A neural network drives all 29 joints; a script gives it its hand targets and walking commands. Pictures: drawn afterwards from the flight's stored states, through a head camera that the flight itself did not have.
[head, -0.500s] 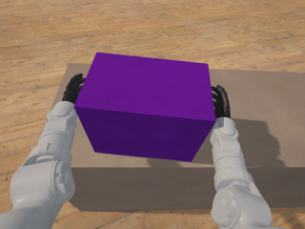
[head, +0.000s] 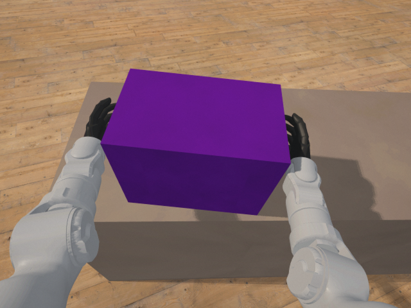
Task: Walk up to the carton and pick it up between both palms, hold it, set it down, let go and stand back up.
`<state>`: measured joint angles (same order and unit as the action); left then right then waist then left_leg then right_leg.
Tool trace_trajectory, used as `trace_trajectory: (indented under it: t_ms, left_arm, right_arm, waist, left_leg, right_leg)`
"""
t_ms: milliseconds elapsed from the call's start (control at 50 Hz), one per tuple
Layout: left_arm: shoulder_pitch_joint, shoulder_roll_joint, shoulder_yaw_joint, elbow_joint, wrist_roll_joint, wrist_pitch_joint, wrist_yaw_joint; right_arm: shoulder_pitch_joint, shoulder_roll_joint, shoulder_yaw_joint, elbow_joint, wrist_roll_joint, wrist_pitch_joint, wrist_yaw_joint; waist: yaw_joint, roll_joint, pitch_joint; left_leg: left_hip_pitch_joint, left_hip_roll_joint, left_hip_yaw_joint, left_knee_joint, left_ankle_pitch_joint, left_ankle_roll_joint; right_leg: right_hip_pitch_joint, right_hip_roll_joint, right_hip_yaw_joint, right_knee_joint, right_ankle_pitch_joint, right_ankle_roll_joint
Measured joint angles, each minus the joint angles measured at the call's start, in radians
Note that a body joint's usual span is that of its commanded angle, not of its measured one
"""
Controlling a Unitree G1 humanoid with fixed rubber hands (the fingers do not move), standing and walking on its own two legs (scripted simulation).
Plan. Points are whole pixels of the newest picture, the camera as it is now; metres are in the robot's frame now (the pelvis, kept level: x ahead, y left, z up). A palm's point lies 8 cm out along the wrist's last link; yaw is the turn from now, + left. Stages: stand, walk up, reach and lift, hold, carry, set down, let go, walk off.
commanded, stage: set down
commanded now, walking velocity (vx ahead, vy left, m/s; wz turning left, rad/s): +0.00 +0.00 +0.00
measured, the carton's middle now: (198, 147) +0.45 +0.00 +0.02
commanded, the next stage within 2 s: none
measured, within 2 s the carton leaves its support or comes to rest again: neither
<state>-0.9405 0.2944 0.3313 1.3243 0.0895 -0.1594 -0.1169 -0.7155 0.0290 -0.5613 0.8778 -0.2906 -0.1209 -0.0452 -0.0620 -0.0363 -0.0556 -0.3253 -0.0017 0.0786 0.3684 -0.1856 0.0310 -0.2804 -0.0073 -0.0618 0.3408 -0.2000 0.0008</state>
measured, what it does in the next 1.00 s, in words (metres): stands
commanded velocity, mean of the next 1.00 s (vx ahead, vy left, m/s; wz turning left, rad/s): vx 0.00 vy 0.00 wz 0.00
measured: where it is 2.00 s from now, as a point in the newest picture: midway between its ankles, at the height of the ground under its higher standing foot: outside the picture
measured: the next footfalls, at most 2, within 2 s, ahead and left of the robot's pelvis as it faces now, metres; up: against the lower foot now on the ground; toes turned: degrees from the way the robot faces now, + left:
none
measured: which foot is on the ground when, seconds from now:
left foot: down 0.00-1.00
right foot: down 0.00-1.00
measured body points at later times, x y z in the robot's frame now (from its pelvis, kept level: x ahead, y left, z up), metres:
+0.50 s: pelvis +0.00 +0.00 +0.00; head +0.06 +0.02 +0.44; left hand +0.46 +0.20 +0.07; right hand +0.41 -0.20 +0.07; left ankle -0.01 +0.09 -0.75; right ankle -0.03 -0.11 -0.75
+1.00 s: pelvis +0.00 +0.00 +0.00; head +0.07 +0.02 +0.44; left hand +0.46 +0.20 +0.06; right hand +0.41 -0.20 +0.07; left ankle -0.01 +0.09 -0.75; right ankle -0.03 -0.11 -0.75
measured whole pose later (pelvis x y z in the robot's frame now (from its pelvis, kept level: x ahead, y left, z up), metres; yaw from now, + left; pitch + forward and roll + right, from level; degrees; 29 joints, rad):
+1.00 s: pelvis +0.00 +0.00 +0.00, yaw +0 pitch +10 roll +0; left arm -0.97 0.30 0.45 1.34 0.17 -0.23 -0.13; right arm -0.76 0.05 -0.61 0.89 -0.33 -0.15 -0.04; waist -0.08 -0.05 -0.04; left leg -0.38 0.00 0.07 0.39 -0.19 0.03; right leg -0.34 -0.01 -0.07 0.37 -0.21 -0.01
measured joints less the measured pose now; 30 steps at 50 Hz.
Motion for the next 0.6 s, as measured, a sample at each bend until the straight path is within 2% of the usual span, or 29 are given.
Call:
trace_trajectory:
  t_ms: [320,600]
  left_arm:
    - [-0.012,0.001,0.043,0.026,0.029,-0.028,0.000]
    - [-0.006,-0.003,0.075,0.012,0.046,-0.059,-0.006]
  right_arm:
    - [-0.020,0.013,-0.047,-0.002,-0.046,0.019,0.016]
    - [-0.021,0.016,-0.042,0.001,-0.041,-0.008,0.015]
  waist:
    - [-0.006,-0.003,-0.006]
    - [-0.011,-0.008,-0.001]
  left_leg:
    - [-0.016,-0.001,0.001,0.005,-0.002,0.001]
    - [-0.039,0.004,-0.003,0.026,-0.014,-0.003]
  right_leg:
    - [-0.018,-0.003,-0.002,0.010,-0.005,0.001]
    - [-0.036,0.000,-0.007,0.023,-0.014,-0.001]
